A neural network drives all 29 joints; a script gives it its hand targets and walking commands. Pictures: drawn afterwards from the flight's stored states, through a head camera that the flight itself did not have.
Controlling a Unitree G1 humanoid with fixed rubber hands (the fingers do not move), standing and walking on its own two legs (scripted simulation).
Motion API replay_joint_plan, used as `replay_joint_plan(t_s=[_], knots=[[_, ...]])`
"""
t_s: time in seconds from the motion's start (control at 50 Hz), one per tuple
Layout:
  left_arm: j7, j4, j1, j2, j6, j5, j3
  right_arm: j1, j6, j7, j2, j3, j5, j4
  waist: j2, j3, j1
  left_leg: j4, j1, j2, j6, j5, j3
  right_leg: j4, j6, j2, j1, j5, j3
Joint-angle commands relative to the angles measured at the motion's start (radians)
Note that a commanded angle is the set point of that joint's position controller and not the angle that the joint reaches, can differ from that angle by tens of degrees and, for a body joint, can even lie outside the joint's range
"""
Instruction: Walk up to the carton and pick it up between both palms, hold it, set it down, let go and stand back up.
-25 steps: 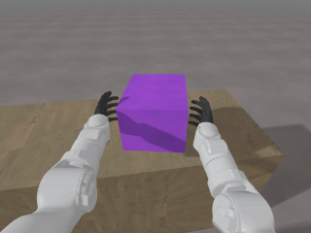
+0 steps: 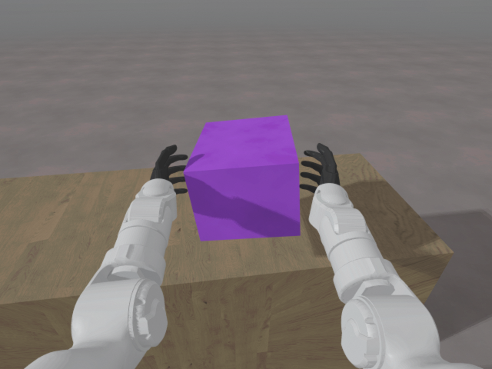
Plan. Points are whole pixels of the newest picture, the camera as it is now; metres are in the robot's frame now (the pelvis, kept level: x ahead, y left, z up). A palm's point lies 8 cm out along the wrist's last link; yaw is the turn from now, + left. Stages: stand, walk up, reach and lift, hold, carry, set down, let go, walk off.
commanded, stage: reach and lift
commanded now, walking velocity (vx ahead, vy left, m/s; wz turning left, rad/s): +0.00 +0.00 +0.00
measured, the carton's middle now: (247, 172) +0.52 -0.05 +0.12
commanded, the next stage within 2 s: hold in 0.46 s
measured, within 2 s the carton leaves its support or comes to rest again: neither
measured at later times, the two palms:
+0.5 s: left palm (157, 186) +0.39 +0.12 +0.18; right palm (323, 181) +0.37 -0.16 +0.19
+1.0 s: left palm (153, 183) +0.38 +0.13 +0.20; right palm (324, 176) +0.36 -0.16 +0.21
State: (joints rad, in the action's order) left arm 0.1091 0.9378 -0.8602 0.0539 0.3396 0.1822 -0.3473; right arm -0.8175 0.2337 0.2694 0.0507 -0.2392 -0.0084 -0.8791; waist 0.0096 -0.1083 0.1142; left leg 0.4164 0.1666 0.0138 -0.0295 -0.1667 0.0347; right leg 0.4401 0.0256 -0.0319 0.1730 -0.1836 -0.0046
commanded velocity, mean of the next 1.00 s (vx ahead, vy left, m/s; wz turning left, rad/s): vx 0.00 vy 0.00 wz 0.00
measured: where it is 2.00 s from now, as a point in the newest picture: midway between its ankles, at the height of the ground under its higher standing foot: outside the picture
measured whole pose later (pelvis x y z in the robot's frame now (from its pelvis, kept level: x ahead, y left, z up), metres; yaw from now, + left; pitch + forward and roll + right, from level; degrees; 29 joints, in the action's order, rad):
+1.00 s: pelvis +0.00 +0.00 +0.00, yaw +0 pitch -9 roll +0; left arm 0.07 0.66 -0.79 0.00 0.53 0.28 -0.38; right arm -0.84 0.23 0.26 0.05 -0.21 0.01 -0.84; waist 0.01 -0.05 0.11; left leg 0.38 0.08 0.01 -0.03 -0.16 0.03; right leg 0.41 0.03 -0.03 0.08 -0.17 0.00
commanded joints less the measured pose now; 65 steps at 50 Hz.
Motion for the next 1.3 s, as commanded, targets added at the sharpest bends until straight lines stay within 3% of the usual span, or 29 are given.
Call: replay_joint_plan(t_s=[0.0,0.32,1.28], knots=[[-0.205,-0.289,-0.729,-0.7,-0.04,0.026,0.194,-0.859,-0.072,-0.237,0.612,0.355,0.142,0.241,0.004,-0.311,-0.096,-0.115,-0.149,-0.072,0.019,0.109,-0.05,-0.17,0.018,0.11,-0.194,0.062,-0.062],[-0.206,-0.433,-0.719,-0.682,0.011,0.021,0.241,-0.843,-0.073,-0.22,0.618,0.404,0.171,0.293,0.024,-0.35,-0.097,-0.094,-0.199,-0.077,0.024,0.204,-0.053,-0.171,0.027,0.108,-0.246,0.156,-0.071],[-0.259,-0.647,-0.676,-0.639,0.17,0.075,0.262,-0.772,-0.022,-0.197,0.574,0.433,0.191,0.365,0.035,-0.247,-0.084,-0.14,-0.211,-0.078,0.028,0.159,-0.071,-0.196,0.024,0.106,-0.297,0.102,-0.084]])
